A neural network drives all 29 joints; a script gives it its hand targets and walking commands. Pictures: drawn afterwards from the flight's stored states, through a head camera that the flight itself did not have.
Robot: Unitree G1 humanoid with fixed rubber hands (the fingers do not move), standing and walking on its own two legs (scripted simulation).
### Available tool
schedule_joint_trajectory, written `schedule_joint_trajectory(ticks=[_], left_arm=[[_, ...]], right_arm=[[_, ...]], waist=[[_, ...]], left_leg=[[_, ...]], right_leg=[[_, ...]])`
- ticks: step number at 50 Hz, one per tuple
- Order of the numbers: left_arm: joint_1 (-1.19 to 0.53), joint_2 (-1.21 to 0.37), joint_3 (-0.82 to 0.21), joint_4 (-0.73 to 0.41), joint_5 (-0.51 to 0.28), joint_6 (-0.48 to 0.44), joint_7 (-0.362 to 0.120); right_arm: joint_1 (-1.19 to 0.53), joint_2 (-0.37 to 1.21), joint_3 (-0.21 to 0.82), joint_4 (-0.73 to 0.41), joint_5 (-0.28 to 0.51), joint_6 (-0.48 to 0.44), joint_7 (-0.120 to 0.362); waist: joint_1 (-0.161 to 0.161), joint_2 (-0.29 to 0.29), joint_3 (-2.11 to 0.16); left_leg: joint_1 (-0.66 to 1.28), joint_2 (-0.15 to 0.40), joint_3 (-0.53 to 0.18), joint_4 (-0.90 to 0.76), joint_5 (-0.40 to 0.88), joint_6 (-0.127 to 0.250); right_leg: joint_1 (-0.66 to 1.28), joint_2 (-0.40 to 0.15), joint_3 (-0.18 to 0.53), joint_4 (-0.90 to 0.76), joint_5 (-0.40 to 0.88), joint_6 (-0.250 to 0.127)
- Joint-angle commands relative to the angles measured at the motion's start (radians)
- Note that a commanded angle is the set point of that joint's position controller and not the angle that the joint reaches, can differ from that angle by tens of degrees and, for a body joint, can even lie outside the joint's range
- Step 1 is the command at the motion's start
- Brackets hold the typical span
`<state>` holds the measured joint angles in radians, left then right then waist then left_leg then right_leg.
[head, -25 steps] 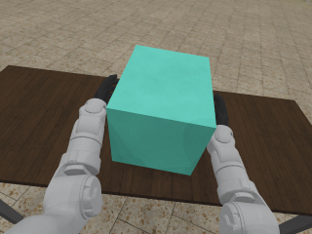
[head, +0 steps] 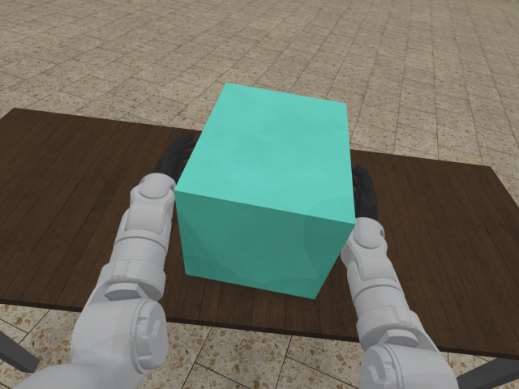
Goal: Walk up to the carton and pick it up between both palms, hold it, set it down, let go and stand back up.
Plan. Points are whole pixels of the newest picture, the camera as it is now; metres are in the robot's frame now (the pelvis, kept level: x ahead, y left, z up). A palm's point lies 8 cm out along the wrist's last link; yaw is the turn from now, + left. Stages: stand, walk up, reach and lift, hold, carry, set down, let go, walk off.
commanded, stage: set down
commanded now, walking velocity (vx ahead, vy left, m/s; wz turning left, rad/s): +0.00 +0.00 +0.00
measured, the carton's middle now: (268, 186) +0.43 -0.03 +0.08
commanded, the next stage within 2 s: none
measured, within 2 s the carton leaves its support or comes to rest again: rests again in 0.96 s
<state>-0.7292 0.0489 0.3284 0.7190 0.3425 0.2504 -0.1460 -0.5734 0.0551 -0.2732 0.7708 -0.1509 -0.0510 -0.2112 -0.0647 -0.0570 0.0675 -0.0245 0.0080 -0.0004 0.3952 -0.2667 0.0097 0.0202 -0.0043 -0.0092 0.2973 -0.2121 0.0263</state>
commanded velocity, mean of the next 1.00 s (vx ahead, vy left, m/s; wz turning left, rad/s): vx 0.00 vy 0.00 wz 0.00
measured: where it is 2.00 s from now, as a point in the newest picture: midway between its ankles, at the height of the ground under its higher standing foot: outside the picture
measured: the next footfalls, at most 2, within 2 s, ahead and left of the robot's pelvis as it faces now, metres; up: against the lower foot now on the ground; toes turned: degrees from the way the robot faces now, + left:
none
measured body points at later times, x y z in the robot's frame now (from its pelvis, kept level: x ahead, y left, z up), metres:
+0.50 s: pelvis +0.00 +0.00 +0.00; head +0.01 +0.03 +0.45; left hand +0.42 +0.14 +0.09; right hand +0.37 -0.18 +0.08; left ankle -0.03 +0.11 -0.75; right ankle -0.03 -0.14 -0.75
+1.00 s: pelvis +0.01 +0.00 +0.00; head +0.03 +0.03 +0.45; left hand +0.42 +0.14 +0.06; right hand +0.36 -0.18 +0.05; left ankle -0.03 +0.11 -0.75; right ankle -0.03 -0.14 -0.75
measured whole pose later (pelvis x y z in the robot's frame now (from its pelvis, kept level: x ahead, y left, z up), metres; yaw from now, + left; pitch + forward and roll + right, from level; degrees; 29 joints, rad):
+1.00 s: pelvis +0.01 +0.00 +0.00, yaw +0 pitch -3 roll -1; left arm -0.68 0.05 0.33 0.78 0.34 0.09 -0.15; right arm -0.51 0.10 -0.35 0.82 -0.22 -0.23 -0.20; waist -0.06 -0.06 0.09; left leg -0.09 0.01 0.00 0.40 -0.26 0.01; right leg -0.04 0.00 -0.01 0.30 -0.21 0.03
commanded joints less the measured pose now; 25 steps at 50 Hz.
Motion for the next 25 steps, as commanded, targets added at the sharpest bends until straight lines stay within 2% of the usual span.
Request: schedule_joint_trajectory(ticks=[1,2,3,4,5,6,7,8,9,10,11,12,13,14,15,16,17,18,19,20,21,22,23,24,25], left_arm=[[-0.507,-0.517,-0.201,0.073,-0.041,-0.057,-0.159],[-0.513,-0.503,-0.193,0.028,-0.040,-0.070,-0.151],[-0.493,-0.494,-0.143,0.093,-0.022,-0.051,-0.167],[-0.519,-0.506,-0.193,0.033,-0.044,-0.071,-0.161],[-0.519,-0.526,-0.233,-0.003,-0.060,-0.079,-0.153],[-0.507,-0.536,-0.237,0.006,-0.064,-0.080,-0.149],[-0.536,-0.522,-0.218,0.040,-0.049,-0.087,-0.153],[-0.531,-0.535,-0.250,0.028,-0.059,-0.099,-0.148],[-0.503,-0.545,-0.230,0.032,-0.055,-0.099,-0.146],[-0.469,-0.535,-0.242,0.038,-0.060,-0.112,-0.143],[-0.526,-0.532,-0.237,0.035,-0.066,-0.117,-0.143],[-0.451,-0.540,-0.223,0.078,-0.044,-0.105,-0.148],[-0.474,-0.543,-0.236,0.036,-0.045,-0.109,-0.146],[-0.488,-0.544,-0.225,0.036,-0.041,-0.112,-0.138],[-0.473,-0.543,-0.247,0.014,-0.048,-0.118,-0.133],[-0.471,-0.538,-0.243,0.029,-0.048,-0.124,-0.126],[-0.450,-0.577,-0.295,-0.031,-0.077,-0.135,-0.120],[-0.483,-0.550,-0.267,-0.001,-0.060,-0.138,-0.120],[-0.460,-0.543,-0.247,0.000,-0.041,-0.140,-0.119],[-0.488,-0.559,-0.243,0.024,-0.054,-0.140,-0.120],[-0.475,-0.527,-0.256,0.044,-0.048,-0.140,-0.123],[-0.446,-0.536,-0.216,0.066,-0.033,-0.126,-0.129],[-0.423,-0.516,-0.195,0.079,-0.022,-0.130,-0.132],[-0.440,-0.547,-0.240,0.018,-0.052,-0.139,-0.123],[-0.436,-0.532,-0.259,-0.004,-0.051,-0.137,-0.118]], right_arm=[[-0.685,0.491,0.119,-0.157,-0.078,-0.097,0.120],[-0.631,0.494,0.123,-0.143,-0.094,-0.095,0.126],[-0.629,0.482,0.112,-0.126,-0.095,-0.080,0.122],[-0.641,0.502,0.156,-0.151,-0.078,-0.092,0.124],[-0.622,0.507,0.155,-0.144,-0.096,-0.110,0.118],[-0.654,0.502,0.151,-0.162,-0.073,-0.119,0.120],[-0.663,0.521,0.121,-0.133,-0.093,-0.109,0.122],[-0.655,0.526,0.149,-0.163,-0.093,-0.129,0.121],[-0.655,0.510,0.148,-0.179,-0.094,-0.136,0.122],[-0.623,0.536,0.177,-0.139,-0.090,-0.127,0.122],[-0.632,0.536,0.150,-0.113,-0.098,-0.129,0.128],[-0.626,0.515,0.141,-0.092,-0.099,-0.136,0.127],[-0.638,0.538,0.151,-0.135,-0.094,-0.139,0.121],[-0.626,0.511,0.147,-0.121,-0.092,-0.145,0.125],[-0.599,0.512,0.141,-0.097,-0.110,-0.152,0.130],[-0.609,0.503,0.154,-0.088,-0.100,-0.156,0.132],[-0.557,0.507,0.156,-0.091,-0.103,-0.174,0.123],[-0.593,0.517,0.158,-0.089,-0.103,-0.182,0.120],[-0.571,0.541,0.165,-0.077,-0.111,-0.182,0.123],[-0.623,0.522,0.138,-0.071,-0.104,-0.181,0.132],[-0.609,0.524,0.151,-0.081,-0.117,-0.191,0.120],[-0.548,0.517,0.129,-0.021,-0.111,-0.170,0.125],[-0.548,0.522,0.143,-0.029,-0.099,-0.161,0.124],[-0.558,0.543,0.161,-0.039,-0.087,-0.177,0.123],[-0.551,0.535,0.161,-0.047,-0.094,-0.190,0.121]], waist=[[-0.131,0.025,-0.277],[-0.110,0.017,-0.317],[-0.106,-0.015,-0.220],[-0.118,0.015,-0.297],[-0.131,0.044,-0.326],[-0.112,0.079,-0.325],[-0.127,0.040,-0.315],[-0.111,0.062,-0.379],[-0.116,0.030,-0.382],[-0.108,0.005,-0.380],[-0.114,0.058,-0.349],[-0.125,0.038,-0.329],[-0.105,0.036,-0.372],[-0.110,0.054,-0.379],[-0.131,0.051,-0.376],[-0.110,0.070,-0.377],[-0.153,0.102,-0.434],[-0.120,0.079,-0.433],[-0.097,0.073,-0.414],[-0.113,0.088,-0.399],[-0.101,0.068,-0.394],[-0.109,0.067,-0.308],[-0.078,0.054,-0.333],[-0.108,0.091,-0.371],[-0.110,0.073,-0.381]], left_leg=[[0.019,-0.025,0.054,-0.093,0.400,-0.047],[0.005,-0.024,0.058,-0.087,0.415,-0.046],[-0.026,-0.038,0.079,-0.112,0.327,-0.027],[-0.023,-0.041,0.066,-0.104,0.380,-0.032],[-0.005,-0.029,0.070,-0.077,0.455,-0.056],[-0.002,-0.030,0.065,-0.072,0.447,-0.052],[-0.020,-0.031,0.068,-0.087,0.390,-0.049],[-0.011,-0.027,0.070,-0.075,0.436,-0.054],[-0.002,-0.032,0.065,-0.070,0.460,-0.057],[-0.026,-0.036,0.069,-0.075,0.455,-0.045],[-0.024,-0.038,0.069,-0.077,0.457,-0.060],[-0.030,-0.031,0.056,-0.066,0.456,-0.052],[-0.019,-0.024,0.064,-0.063,0.479,-0.056],[-0.004,-0.020,0.046,-0.061,0.477,-0.062],[0.036,-0.022,0.053,-0.053,0.523,-0.069],[0.022,-0.020,0.047,-0.044,0.558,-0.079],[0.065,-0.018,0.045,-0.016,0.629,-0.093],[0.052,-0.010,0.049,-0.019,0.620,-0.093],[0.036,-0.020,0.058,-0.026,0.600,-0.077],[0.077,-0.020,0.047,-0.026,0.599,-0.076],[0.004,-0.021,0.058,-0.016,0.591,-0.074],[0.001,-0.021,0.059,-0.041,0.540,-0.069],[-0.010,-0.025,0.067,-0.036,0.525,-0.058],[0.012,-0.021,0.049,-0.033,0.563,-0.068],[0.024,-0.014,0.055,-0.024,0.591,-0.077]], right_leg=[[0.035,0.035,-0.103,-0.042,0.387,0.029],[0.033,0.036,-0.103,-0.035,0.369,0.035],[0.078,0.022,-0.090,-0.044,0.391,0.039],[0.092,0.027,-0.092,-0.033,0.418,0.039],[0.074,0.033,-0.102,-0.010,0.462,0.037],[0.062,0.028,-0.091,-0.020,0.456,0.037],[0.069,0.033,-0.088,-0.023,0.419,0.038],[0.043,0.035,-0.104,-0.016,0.449,0.039],[0.071,0.035,-0.092,-0.009,0.483,0.037],[0.099,0.031,-0.087,-0.003,0.528,0.048],[0.087,0.031,-0.093,-0.014,0.444,0.040],[0.062,0.031,-0.079,-0.015,0.494,0.043],[0.062,0.041,-0.082,-0.006,0.489,0.041],[0.054,0.036,-0.082,-0.010,0.476,0.034],[0.047,0.045,-0.099,-0.013,0.470,0.033],[0.046,0.042,-0.093,0.002,0.481,0.034],[0.024,0.045,-0.096,0.009,0.553,0.035],[0.004,0.052,-0.097,0.003,0.516,0.032],[0.031,0.043,-0.087,-0.008,0.523,0.032],[0.001,0.053,-0.098,-0.018,0.460,0.028],[0.036,0.040,-0.091,0.000,0.510,0.031],[0.046,0.035,-0.094,-0.010,0.505,0.026],[0.070,0.032,-0.074,-0.005,0.534,0.038],[0.037,0.035,-0.079,-0.011,0.518,0.037],[0.019,0.044,-0.096,0.002,0.504,0.036]])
